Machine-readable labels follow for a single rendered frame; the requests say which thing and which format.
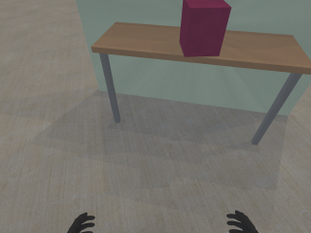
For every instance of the table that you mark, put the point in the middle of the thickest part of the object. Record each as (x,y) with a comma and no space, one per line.
(241,49)

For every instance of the carton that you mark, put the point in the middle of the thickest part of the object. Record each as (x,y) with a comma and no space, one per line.
(203,26)

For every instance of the left robot hand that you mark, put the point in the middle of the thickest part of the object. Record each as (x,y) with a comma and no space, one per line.
(77,225)

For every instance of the right robot hand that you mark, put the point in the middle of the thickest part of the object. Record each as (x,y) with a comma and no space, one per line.
(245,224)

